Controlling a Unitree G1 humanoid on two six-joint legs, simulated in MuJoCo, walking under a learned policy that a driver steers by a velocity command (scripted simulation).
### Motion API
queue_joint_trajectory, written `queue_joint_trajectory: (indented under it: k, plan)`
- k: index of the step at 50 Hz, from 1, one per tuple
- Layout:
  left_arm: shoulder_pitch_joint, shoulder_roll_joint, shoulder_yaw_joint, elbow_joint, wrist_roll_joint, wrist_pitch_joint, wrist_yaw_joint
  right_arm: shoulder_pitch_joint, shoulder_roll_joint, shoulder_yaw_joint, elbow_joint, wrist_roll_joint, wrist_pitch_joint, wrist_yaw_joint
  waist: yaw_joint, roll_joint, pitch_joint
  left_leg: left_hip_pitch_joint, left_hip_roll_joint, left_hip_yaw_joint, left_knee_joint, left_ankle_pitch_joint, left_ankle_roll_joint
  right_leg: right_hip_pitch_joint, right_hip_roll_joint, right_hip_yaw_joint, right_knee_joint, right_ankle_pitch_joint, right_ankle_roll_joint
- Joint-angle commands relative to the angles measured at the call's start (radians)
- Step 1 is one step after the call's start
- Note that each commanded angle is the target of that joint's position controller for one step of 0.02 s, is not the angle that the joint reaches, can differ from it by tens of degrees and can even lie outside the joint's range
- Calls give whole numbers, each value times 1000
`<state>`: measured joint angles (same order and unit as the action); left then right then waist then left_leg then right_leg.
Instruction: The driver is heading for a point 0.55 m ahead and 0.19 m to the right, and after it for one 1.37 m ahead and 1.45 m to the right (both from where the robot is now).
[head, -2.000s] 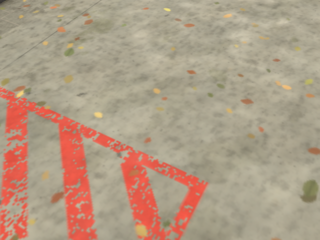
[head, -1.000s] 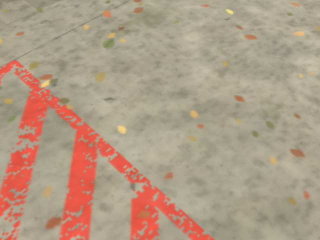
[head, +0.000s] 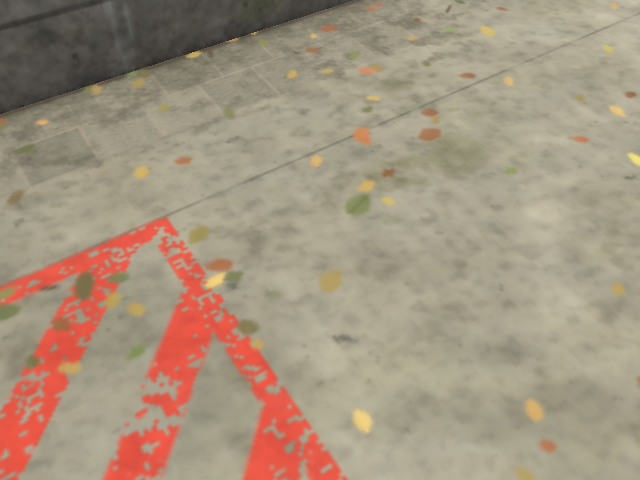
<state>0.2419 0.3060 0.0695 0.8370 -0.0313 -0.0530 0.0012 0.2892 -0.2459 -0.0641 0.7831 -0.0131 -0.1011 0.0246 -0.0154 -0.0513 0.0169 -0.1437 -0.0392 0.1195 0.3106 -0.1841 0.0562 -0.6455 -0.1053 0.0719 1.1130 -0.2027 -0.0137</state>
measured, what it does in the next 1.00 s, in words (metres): walks ahead, turning right: right foot, then left foot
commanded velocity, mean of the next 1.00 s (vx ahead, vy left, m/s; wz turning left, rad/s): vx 0.39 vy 0.00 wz -0.54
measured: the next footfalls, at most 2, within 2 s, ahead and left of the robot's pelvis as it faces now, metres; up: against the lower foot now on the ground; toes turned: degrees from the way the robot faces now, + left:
right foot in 0.32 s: +0.33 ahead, -0.15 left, +0.00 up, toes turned -13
left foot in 0.78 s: +0.65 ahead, -0.06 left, +0.00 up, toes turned -31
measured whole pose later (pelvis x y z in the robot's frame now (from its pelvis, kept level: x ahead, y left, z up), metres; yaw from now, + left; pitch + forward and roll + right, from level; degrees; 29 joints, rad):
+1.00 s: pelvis +0.49 -0.09 -0.01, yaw -35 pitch +2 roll +1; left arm 0.22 0.33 0.08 0.63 -0.02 0.05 0.03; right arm 0.10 -0.25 -0.04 0.70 -0.03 -0.04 -0.01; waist 0.00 -0.03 0.08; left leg -0.36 0.01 0.07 0.44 -0.11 0.03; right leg -0.55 -0.02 0.04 1.14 -0.46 0.07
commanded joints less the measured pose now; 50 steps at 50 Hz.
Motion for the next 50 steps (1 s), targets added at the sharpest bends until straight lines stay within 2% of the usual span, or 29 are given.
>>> queue_joint_trajectory:
  k: [1, 5, 10, 11, 13, 14, 15, 16, 17, 18, 19, 20, 21, 22, 25, 27, 30, 34, 36, 38, 39, 40, 41, 42, 43, 44, 46, 48, 50]
  plan:
    - [27, 28, 10, -53, 6, 4, 0, -49, -116, -30, -41, -6, -27, -13, 31, 110, 29, 6, 280, -123, -192, 253, 139, -83, -23, 72, -75, 145, 12]
    - [-101, 9, -3, -99, 14, -5, -27, -33, -146, -35, -18, 2, -21, -28, -11, 88, 64, 35, 268, -12, -210, 271, 110, -53, -4, -7, -314, 314, 1]
    - [-245, 1, -15, -192, 11, -7, -61, 48, -181, -47, 28, 22, 15, -38, -61, 74, 99, 232, 326, 38, -135, 382, 96, -124, 10, -82, -452, 216, -40]
    - [-251, 6, -13, -207, 10, -6, -67, 46, -190, -49, 30, 25, 24, -40, -53, 83, 90, 257, 331, 52, -98, 471, 87, -105, 25, -105, -467, 168, -54]
    - [-208, 38, 3, -223, 8, -1, -73, 29, -222, -56, 22, 27, 39, -48, -11, 130, 24, 284, 327, 81, 34, 818, 64, 21, 93, -174, -468, 62, -91]
    - [-127, 67, 20, -213, 5, 3, -71, 21, -235, -59, 19, 28, 48, -53, 37, 151, -31, 279, 319, 92, 160, 964, 53, 133, 136, -199, -465, 14, -115]
    - [18, 115, 47, -183, 4, 5, -63, 2, -241, -57, 14, 33, 55, -56, 122, 144, -107, 209, 290, 110, 356, 974, 27, 344, 177, -202, -526, 52, -150]
    - [181, 194, 82, -148, 7, 14, -42, 4, -222, -47, -3, 26, 47, -61, 196, 73, -198, -16, 247, 109, 643, 718, -16, 656, 112, -53, -566, 87, -202]
    - [167, 303, 97, -151, 3, 10, -31, 116, -51, 5, -53, -12, 17, -39, 63, -207, -279, -494, 37, 31, 1020, -330, -83, 1019, -161, 505, -616, 10, -390]
    - [211, 233, 75, -177, 13, -3, -33, 27, -121, 2, -70, 25, -29, -22, 134, -107, -434, -618, -5, -214, 1146, -416, -71, 1101, -240, 791, -783, -105, -451]
    - [177, 175, 60, -169, 21, -12, -34, -84, -172, -13, -102, 62, -49, -14, 153, -47, -289, -695, 51, -234, 1121, -319, -46, 1013, -208, 638, -810, -53, -383]
    - [109, 144, 51, -178, 14, -18, -34, -105, -161, -6, -111, 53, -58, -18, 104, 34, -185, -669, 97, -225, 1023, -228, -33, 853, -162, 506, -809, 31, -342]
    - [36, 112, 40, -194, 14, -18, -32, -108, -162, -11, -100, 27, -55, -26, 58, 71, -118, -604, 129, -216, 935, -188, -40, 701, -122, 410, -819, 135, -314]
    - [-5, 88, 31, -214, 26, -18, -28, -87, -174, -19, -95, 14, -43, -27, 22, 58, -94, -529, 149, -221, 890, -159, -48, 599, -94, 350, -842, 216, -306]
    - [-12, 107, 35, -219, 22, -23, -17, -70, -143, -17, -101, -2, -8, -29, -10, 42, -60, -468, 152, -192, 766, -111, -92, 455, -57, 266, -884, 334, -307]
    - [15, 134, 42, -209, 20, -21, -3, -136, -119, -7, -125, -7, 0, -32, 5, 32, -33, -474, 136, -173, 640, -6, -120, 402, -24, 210, -891, 352, -289]
    - [56, 140, 44, -194, 10, -10, 9, -254, -93, 6, -150, -2, -4, -25, 55, -9, -21, -412, 87, -163, 392, 207, -127, 370, 36, 160, -864, 259, -230]
    - [117, 146, 49, -168, 7, 17, 20, -336, -118, -3, -181, 7, -15, -11, 85, -47, -34, -337, 10, -164, 226, 263, -112, 423, 35, 219, -744, 342, -176]
    - [107, 135, 48, -175, 7, 32, 29, -316, -145, -16, -179, 7, -20, -5, 65, -67, -58, -314, -4, -188, 178, 204, -89, 492, 20, 291, -659, 348, -153]
    - [42, 119, 44, -205, 7, 39, 35, -225, -162, -29, -159, 1, -29, -7, 1, -84, -92, -198, 10, -178, 93, 257, -49, 505, 52, 312, -534, 372, -108]
    - [28, 77, 31, -230, 15, 35, 34, -144, -201, -38, -154, -18, -34, -14, -33, -44, -187, -2, 114, -238, 107, 442, 4, 441, 105, 273, -367, 298, -64]
    - [113, 17, 12, -245, 38, 32, 33, -58, -256, -46, -156, -35, -26, -24, -17, 162, -319, 302, 363, -461, 194, 879, 111, 221, 214, 157, -74, -228, 0]
    - [278, 60, 9, -243, 15, 28, 24, -10, -255, -50, -128, -17, -3, -16, 32, 400, -468, 470, 555, -787, 173, 781, 278, 36, 234, 121, 162, -558, 36]
    - [262, 150, 31, -210, 2, 41, 23, -71, -187, -36, -162, -2, 14, -21, 16, 253, -402, 380, 504, -740, 132, 533, 254, -15, 159, 139, 263, -463, 68]
    - [144, 179, 42, -227, 1, 59, 26, -117, -133, -19, -179, -1, 31, -30, -10, 178, -278, 271, 433, -575, 110, 411, 202, -50, 132, 82, 275, -386, 87]
    - [90, 173, 45, -236, 5, 78, 32, -161, -118, -8, -180, -5, 45, -33, -1, 128, -199, 148, 377, -482, 80, 345, 178, -40, 103, 57, 245, -336, 97]
    - [78, 125, 40, -252, 7, 104, 36, -210, -137, -11, -163, -12, 58, -38, 37, 163, -94, -67, 298, -340, 9, 286, 155, 55, 72, 12, 140, -283, 94]
    - [83, 74, 27, -259, 10, 107, 38, -216, -154, -21, -147, -16, 57, -40, 40, 197, -91, -100, 285, -261, -24, 340, 173, 103, 73, -30, 45, -256, 94]
    - [52, 67, 22, -274, 18, 104, 35, -214, -172, -29, -134, -9, 59, -43, 31, 186, -128, -61, 321, -232, -26, 399, 196, 119, 50, -34, -45, -212, 90]
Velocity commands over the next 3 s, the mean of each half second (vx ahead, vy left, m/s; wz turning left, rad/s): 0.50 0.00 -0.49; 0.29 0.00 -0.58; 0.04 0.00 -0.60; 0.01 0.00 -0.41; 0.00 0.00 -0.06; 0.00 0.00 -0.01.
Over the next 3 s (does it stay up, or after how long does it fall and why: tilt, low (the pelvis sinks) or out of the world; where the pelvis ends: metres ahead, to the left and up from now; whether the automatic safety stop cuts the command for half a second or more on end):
stays up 0.48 -0.14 -0.01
